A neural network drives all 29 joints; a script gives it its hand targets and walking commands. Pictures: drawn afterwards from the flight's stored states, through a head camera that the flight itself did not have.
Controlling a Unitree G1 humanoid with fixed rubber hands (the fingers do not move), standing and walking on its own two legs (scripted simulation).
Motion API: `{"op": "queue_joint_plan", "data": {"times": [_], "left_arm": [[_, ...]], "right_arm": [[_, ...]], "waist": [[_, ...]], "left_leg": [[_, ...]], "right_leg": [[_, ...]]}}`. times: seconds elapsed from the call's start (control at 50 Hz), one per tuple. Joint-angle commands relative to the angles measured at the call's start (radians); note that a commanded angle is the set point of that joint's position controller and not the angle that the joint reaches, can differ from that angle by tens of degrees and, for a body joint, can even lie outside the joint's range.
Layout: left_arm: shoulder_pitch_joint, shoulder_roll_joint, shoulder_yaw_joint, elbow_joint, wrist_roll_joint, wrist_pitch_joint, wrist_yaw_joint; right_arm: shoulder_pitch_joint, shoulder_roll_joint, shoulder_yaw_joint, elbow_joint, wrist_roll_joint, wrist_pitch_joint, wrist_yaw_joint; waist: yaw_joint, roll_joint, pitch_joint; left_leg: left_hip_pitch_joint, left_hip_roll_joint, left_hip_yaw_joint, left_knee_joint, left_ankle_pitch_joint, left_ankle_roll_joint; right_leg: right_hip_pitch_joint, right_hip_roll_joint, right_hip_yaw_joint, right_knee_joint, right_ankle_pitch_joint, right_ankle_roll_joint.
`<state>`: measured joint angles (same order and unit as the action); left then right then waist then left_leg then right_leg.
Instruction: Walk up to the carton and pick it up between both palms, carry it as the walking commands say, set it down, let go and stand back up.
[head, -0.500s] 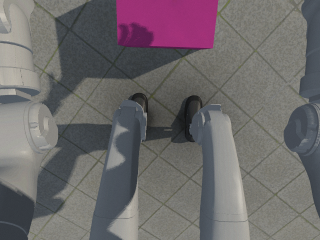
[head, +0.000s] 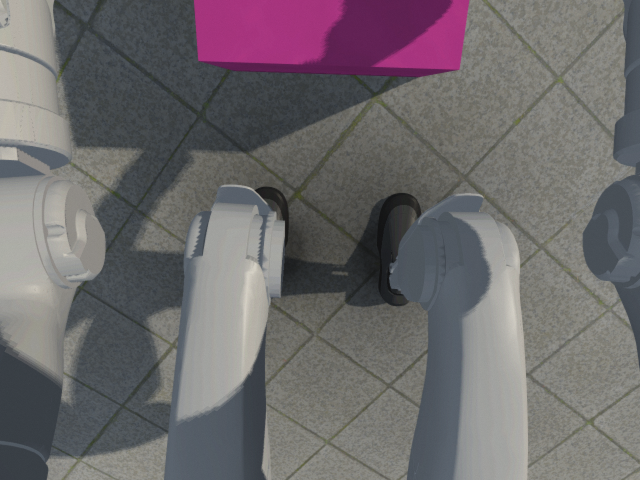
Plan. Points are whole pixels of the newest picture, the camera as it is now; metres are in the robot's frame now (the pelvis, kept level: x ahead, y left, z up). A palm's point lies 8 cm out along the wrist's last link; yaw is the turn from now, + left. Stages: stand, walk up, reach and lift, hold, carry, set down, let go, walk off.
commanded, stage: reach and lift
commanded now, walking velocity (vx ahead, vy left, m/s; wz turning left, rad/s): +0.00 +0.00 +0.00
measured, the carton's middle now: out of the picture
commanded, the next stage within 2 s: none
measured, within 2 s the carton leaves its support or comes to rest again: neither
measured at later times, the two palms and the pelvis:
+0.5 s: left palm out of the picture +0.54 +0.25 -0.28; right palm out of the picture +0.57 -0.19 -0.28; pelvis +0.02 +0.00 -0.09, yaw -1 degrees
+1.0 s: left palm out of the picture +0.54 +0.24 -0.29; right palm out of the picture +0.57 -0.19 -0.29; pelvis +0.02 +0.00 -0.11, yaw +0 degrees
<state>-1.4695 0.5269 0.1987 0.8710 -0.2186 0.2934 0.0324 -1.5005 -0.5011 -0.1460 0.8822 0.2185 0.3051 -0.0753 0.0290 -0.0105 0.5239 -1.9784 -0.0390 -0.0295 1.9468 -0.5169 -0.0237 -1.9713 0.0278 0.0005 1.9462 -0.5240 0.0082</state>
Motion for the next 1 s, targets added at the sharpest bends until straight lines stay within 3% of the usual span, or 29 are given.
{"op": "queue_joint_plan", "data": {"times": [0.0, 0.02, 0.04, 0.1, 0.14, 0.16, 0.2, 0.22, 0.24, 0.3, 0.36, 0.38, 0.4, 0.44, 0.46, 0.48, 0.5, 0.52, 0.54, 0.56, 0.58, 0.64, 0.72, 0.76, 0.82, 0.84, 0.9, 0.94, 0.98], "left_arm": [[-0.317, 0.224, 0.056, -0.200, -0.001, -0.054, 0.005], [-0.241, 0.188, 0.064, -0.007, 0.013, -0.065, 0.000], [-0.311, 0.204, 0.048, -0.161, 0.013, -0.082, 0.006], [-0.286, 0.183, 0.030, -0.110, -0.019, -0.086, 0.015], [-0.284, 0.224, 0.060, -0.107, 0.031, -0.105, 0.019], [-0.260, 0.170, 0.017, -0.080, 0.002, -0.111, 0.023], [-0.220, 0.134, 0.005, 0.051, 0.007, -0.124, 0.009], [-0.222, 0.147, 0.025, -0.076, 0.002, -0.142, 0.011], [-0.250, 0.164, 0.013, -0.094, -0.003, -0.137, 0.015], [-0.237, 0.163, 0.035, -0.023, -0.007, -0.168, 0.018], [-0.242, 0.101, -0.044, 0.052, -0.050, -0.162, 0.017], [-0.297, 0.187, 0.012, -0.094, -0.008, -0.186, 0.025], [-0.269, 0.127, -0.064, 0.067, -0.056, -0.176, 0.018], [-0.248, 0.179, -0.002, 0.000, -0.022, -0.209, 0.022], [-0.229, 0.135, -0.046, 0.163, -0.031, -0.197, 0.020], [-0.291, 0.199, 0.021, -0.037, -0.021, -0.226, 0.028], [-0.204, 0.152, 0.007, 0.132, -0.029, -0.228, 0.023], [-0.246, 0.157, -0.044, 0.192, -0.033, -0.231, 0.015], [-0.260, 0.183, -0.027, 0.058, -0.028, -0.251, 0.017], [-0.268, 0.135, -0.063, 0.135, -0.069, -0.247, 0.010], [-0.252, 0.163, -0.043, 0.171, -0.042, -0.253, 0.018], [-0.243, 0.141, -0.074, 0.152, -0.045, -0.256, 0.017], [-0.248, 0.163, -0.079, 0.208, -0.069, -0.257, 0.024], [-0.218, 0.178, -0.036, 0.159, -0.038, -0.266, 0.029], [-0.263, 0.090, -0.137, 0.144, -0.104, -0.256, 0.007], [-0.262, 0.099, -0.111, 0.171, -0.101, -0.253, 0.011], [-0.247, 0.142, -0.075, 0.192, -0.038, -0.253, 0.034], [-0.233, 0.115, -0.068, 0.207, -0.075, -0.260, 0.023], [-0.249, 0.098, -0.092, 0.221, -0.068, -0.250, 0.019]], "right_arm": [[-0.307, -0.183, -0.029, -0.202, 0.010, -0.056, -0.008], [-0.283, -0.163, -0.010, -0.061, -0.015, -0.063, -0.004], [-0.329, -0.172, -0.007, -0.177, -0.004, -0.080, -0.011], [-0.312, -0.177, 0.016, -0.114, 0.026, -0.089, -0.013], [-0.263, -0.156, 0.003, -0.012, 0.019, -0.095, -0.009], [-0.244, -0.161, -0.001, -0.011, 0.004, -0.114, -0.008], [-0.242, -0.130, 0.021, 0.055, 0.015, -0.142, -0.003], [-0.263, -0.203, -0.037, -0.101, -0.002, -0.165, -0.009], [-0.270, -0.148, 0.009, -0.061, 0.040, -0.156, -0.005], [-0.264, -0.140, 0.037, -0.010, 0.023, -0.169, -0.005], [-0.311, -0.207, -0.004, -0.013, 0.019, -0.190, -0.012], [-0.301, -0.223, -0.010, -0.066, 0.010, -0.195, -0.021], [-0.258, -0.186, 0.011, 0.105, 0.006, -0.192, -0.007], [-0.224, -0.158, 0.025, 0.085, 0.013, -0.201, -0.009], [-0.229, -0.116, 0.054, 0.162, 0.039, -0.200, -0.003], [-0.294, -0.178, 0.026, -0.006, 0.034, -0.223, -0.012], [-0.267, -0.091, 0.104, 0.104, 0.058, -0.220, -0.003], [-0.266, -0.102, 0.060, 0.175, 0.044, -0.224, -0.003], [-0.283, -0.157, 0.032, 0.043, 0.033, -0.240, -0.010], [-0.289, -0.131, 0.069, 0.089, 0.037, -0.239, -0.010], [-0.291, -0.117, 0.069, 0.159, 0.037, -0.240, -0.008], [-0.247, -0.133, 0.062, 0.127, 0.044, -0.246, -0.008], [-0.231, -0.093, 0.082, 0.193, 0.038, -0.234, -0.002], [-0.236, -0.103, 0.096, 0.148, 0.075, -0.246, -0.005], [-0.243, -0.058, 0.128, 0.112, 0.087, -0.241, 0.000], [-0.212, -0.030, 0.133, 0.199, 0.086, -0.229, -0.001], [-0.239, -0.123, 0.056, 0.177, 0.033, -0.238, -0.013], [-0.251, -0.063, 0.125, 0.192, 0.055, -0.239, -0.011], [-0.270, -0.099, 0.077, 0.145, 0.053, -0.239, -0.013]], "waist": [[0.047, 0.019, -1.984], [0.036, -0.072, -1.795], [0.037, -0.026, -1.942], [0.022, -0.030, -1.868], [0.069, 0.011, -1.841], [0.010, -0.016, -1.805], [0.028, 0.011, -1.653], [0.008, 0.023, -1.784], [0.052, 0.009, -1.805], [0.072, -0.032, -1.649], [-0.010, 0.000, -1.643], [0.034, 0.017, -1.711], [-0.024, 0.004, -1.551], [0.026, 0.003, -1.559], [0.055, -0.011, -1.432], [0.056, -0.001, -1.580], [0.107, -0.062, -1.482], [0.039, -0.040, -1.339], [0.041, 0.001, -1.441], [0.012, -0.055, -1.412], [0.044, -0.034, -1.284], [0.032, 0.020, -1.389], [0.028, -0.052, -1.351], [0.090, -0.022, -1.412], [0.012, 0.005, -1.366], [0.045, -0.004, -1.340], [0.031, 0.015, -1.372], [0.059, -0.077, -1.332], [0.035, -0.011, -1.338]], "left_leg": [[0.644, 0.003, 0.098, -0.103, 0.314, 0.006], [0.478, 0.000, 0.091, -0.075, 0.240, 0.019], [0.619, 0.010, 0.073, -0.092, 0.318, 0.015], [0.618, 0.013, 0.086, -0.058, 0.286, 0.011], [0.614, 0.020, 0.082, -0.014, 0.275, 0.009], [0.627, 0.020, 0.061, -0.011, 0.318, 0.006], [0.511, 0.029, 0.074, 0.021, 0.280, 0.002], [0.573, 0.019, 0.065, 0.044, 0.344, -0.001], [0.617, 0.020, 0.062, 0.030, 0.344, 0.004], [0.451, 0.027, 0.057, 0.066, 0.298, 0.006], [0.494, 0.040, 0.041, 0.102, 0.282, -0.004], [0.534, 0.037, 0.044, 0.119, 0.340, -0.006], [0.467, 0.041, 0.025, 0.130, 0.317, -0.009], [0.440, 0.037, 0.037, 0.131, 0.305, -0.006], [0.384, 0.043, 0.022, 0.141, 0.300, -0.005], [0.471, 0.041, 0.031, 0.151, 0.365, -0.008], [0.367, 0.044, 0.037, 0.162, 0.343, 0.007], [0.295, 0.056, 0.018, 0.164, 0.288, 0.011], [0.322, 0.059, 0.027, 0.178, 0.341, 0.001], [0.308, 0.050, 0.026, 0.178, 0.334, 0.004], [0.238, 0.059, 0.035, 0.188, 0.283, 0.000], [0.307, 0.058, 0.023, 0.204, 0.341, -0.001], [0.300, 0.052, 0.006, 0.202, 0.344, 0.005], [0.301, 0.058, 0.024, 0.202, 0.348, 0.008], [0.266, 0.056, 0.035, 0.195, 0.317, 0.005], [0.285, 0.064, 0.019, 0.192, 0.310, 0.003], [0.292, 0.054, 0.040, 0.210, 0.327, -0.005], [0.273, 0.049, 0.018, 0.184, 0.289, 0.021], [0.242, 0.053, 0.022, 0.188, 0.268, 0.016]], "right_leg": [[0.730, 0.008, -0.040, -0.093, 0.301, 0.017], [0.694, 0.008, -0.031, -0.072, 0.268, 0.024], [0.714, 0.015, -0.054, -0.036, 0.317, 0.020], [0.641, 0.015, -0.063, -0.027, 0.265, 0.027], [0.587, 0.000, -0.051, 0.011, 0.236, 0.019], [0.534, 0.002, -0.065, 0.025, 0.246, 0.023], [0.458, 0.003, -0.062, 0.048, 0.229, 0.028], [0.516, 0.002, -0.050, 0.055, 0.279, 0.020], [0.540, 0.006, -0.060, 0.067, 0.278, 0.027], [0.492, -0.003, -0.028, 0.106, 0.262, 0.023], [0.427, -0.009, -0.061, 0.137, 0.235, 0.022], [0.426, -0.001, -0.034, 0.144, 0.265, 0.014], [0.302, -0.003, -0.069, 0.165, 0.235, 0.014], [0.371, -0.017, -0.034, 0.160, 0.241, 0.017], [0.285, -0.019, -0.042, 0.182, 0.216, 0.024], [0.375, -0.009, -0.033, 0.194, 0.282, 0.018], [0.370, -0.012, -0.019, 0.194, 0.268, 0.025], [0.265, -0.011, -0.032, 0.205, 0.241, 0.024], [0.338, -0.008, -0.019, 0.224, 0.306, 0.021], [0.339, -0.023, -0.022, 0.216, 0.290, 0.018], [0.256, -0.015, -0.005, 0.217, 0.251, 0.019], [0.298, -0.012, -0.010, 0.243, 0.314, 0.011], [0.280, -0.022, -0.016, 0.234, 0.300, 0.022], [0.361, -0.014, -0.003, 0.239, 0.345, 0.014], [0.344, -0.021, -0.011, 0.219, 0.326, 0.012], [0.337, -0.031, 0.005, 0.212, 0.292, 0.006], [0.290, -0.012, -0.015, 0.223, 0.291, 0.015], [0.309, -0.017, -0.008, 0.206, 0.247, 0.013], [0.316, -0.008, 0.001, 0.199, 0.250, 0.014]]}}
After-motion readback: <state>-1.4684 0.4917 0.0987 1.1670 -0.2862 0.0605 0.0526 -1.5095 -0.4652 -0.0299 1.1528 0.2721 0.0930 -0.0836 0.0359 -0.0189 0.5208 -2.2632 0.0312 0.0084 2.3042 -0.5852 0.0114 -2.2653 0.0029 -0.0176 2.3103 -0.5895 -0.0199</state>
